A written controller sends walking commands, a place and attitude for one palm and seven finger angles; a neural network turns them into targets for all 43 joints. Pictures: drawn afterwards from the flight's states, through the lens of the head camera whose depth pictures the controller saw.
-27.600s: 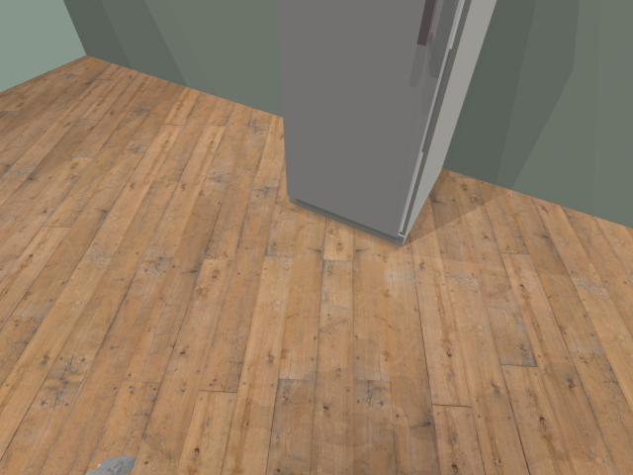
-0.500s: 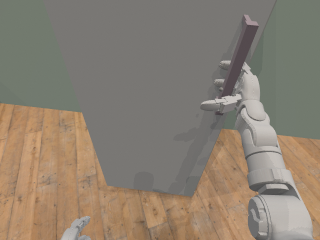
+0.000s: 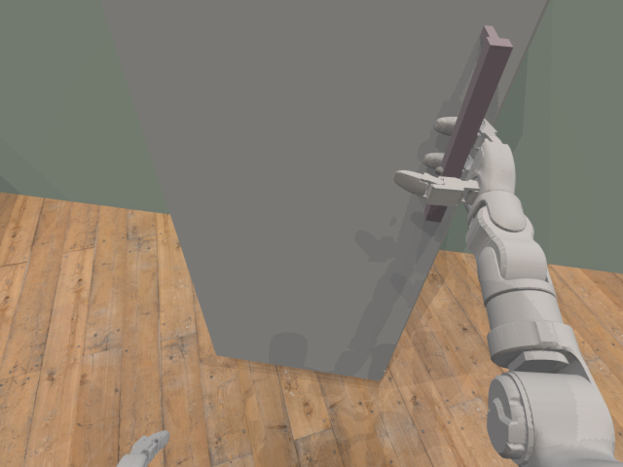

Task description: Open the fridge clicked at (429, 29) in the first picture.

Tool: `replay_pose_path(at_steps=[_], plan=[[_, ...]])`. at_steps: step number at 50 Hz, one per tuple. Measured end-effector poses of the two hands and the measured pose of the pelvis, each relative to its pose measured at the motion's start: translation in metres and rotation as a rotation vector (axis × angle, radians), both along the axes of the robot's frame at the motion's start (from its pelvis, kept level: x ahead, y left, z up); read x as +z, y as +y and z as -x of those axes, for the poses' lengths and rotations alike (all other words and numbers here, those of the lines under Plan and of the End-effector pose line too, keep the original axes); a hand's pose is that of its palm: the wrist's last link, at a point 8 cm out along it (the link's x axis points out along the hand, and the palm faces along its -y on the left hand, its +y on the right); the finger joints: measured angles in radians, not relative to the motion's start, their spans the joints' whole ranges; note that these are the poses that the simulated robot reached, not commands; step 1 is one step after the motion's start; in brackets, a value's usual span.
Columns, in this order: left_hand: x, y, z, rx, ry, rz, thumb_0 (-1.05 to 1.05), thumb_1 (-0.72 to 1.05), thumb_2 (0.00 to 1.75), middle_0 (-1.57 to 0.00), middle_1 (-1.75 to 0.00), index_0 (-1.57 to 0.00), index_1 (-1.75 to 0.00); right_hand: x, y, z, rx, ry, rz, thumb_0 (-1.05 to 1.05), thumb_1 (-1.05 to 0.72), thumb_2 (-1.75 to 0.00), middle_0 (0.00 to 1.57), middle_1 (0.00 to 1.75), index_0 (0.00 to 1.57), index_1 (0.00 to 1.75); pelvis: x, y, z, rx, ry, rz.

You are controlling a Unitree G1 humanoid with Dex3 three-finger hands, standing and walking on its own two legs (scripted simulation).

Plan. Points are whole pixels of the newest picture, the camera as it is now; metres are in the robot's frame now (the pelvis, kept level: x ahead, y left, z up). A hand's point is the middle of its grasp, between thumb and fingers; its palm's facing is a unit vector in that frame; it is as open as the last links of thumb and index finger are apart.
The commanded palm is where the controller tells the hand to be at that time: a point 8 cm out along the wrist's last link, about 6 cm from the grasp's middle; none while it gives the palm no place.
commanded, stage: grip the handle and tug to test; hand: right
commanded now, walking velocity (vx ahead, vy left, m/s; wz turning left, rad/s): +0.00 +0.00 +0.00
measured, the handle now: (457, 135) +0.49 -0.15 +0.21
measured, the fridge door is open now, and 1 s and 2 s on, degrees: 0 0 10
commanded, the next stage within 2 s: pull the door a little, standing still in 1.08 s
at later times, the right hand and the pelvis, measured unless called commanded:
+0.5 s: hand (439, 170) +0.44 -0.12 +0.19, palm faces +0.09 +1.00 +0.01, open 5.5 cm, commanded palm +0.41 -0.16 +0.19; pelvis +0.00 +0.00 +0.00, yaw +0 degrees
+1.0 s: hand (438, 172) +0.44 -0.12 +0.19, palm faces +0.09 +1.00 +0.02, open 5.7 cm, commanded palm +0.38 -0.16 +0.19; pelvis +0.02 +0.00 +0.00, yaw +1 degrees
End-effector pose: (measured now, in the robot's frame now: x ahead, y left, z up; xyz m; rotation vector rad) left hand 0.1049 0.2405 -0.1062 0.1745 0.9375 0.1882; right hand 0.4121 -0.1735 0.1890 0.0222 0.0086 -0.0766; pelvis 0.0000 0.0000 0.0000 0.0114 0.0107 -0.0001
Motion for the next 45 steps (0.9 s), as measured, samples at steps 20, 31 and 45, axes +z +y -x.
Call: replay_pose_path(at_steps=[20, 31, 45], plan=[[-0.003, -0.002, 0.004, -0.007, 0.009, 0.007, 0.01, 0.90, 0.90, -0.20, -0.30, -0.20, -0.30, -0.001, -0.001, -0.002, -0.011, -0.003, 0.009, 0.01, -0.71, -0.81, 0.39, 1.38, 0.42, 1.38, 0.000, -0.001, 0.001, -0.005, 0.008, -0.001], [-0.003, -0.005, -0.004, -0.025, -0.006, 0.012, 0.01, 0.90, 0.90, -0.20, -0.30, -0.20, -0.30, -0.001, 0.000, -0.002, -0.019, -0.003, 0.012, 0.01, -0.71, -0.81, 0.38, 1.40, 0.40, 1.40, -0.001, -0.001, 0.000, -0.012, 0.009, 0.000], [0.000, -0.005, -0.015, -0.018, -0.036, 0.033, 0.01, 0.90, 0.90, -0.20, -0.30, -0.20, -0.30, -0.001, 0.001, 0.000, -0.017, -0.013, 0.013, 0.01, -0.73, -0.79, 0.35, 1.40, 0.36, 1.40, 0.000, 0.001, -0.008, 0.004, 0.006, 0.004]])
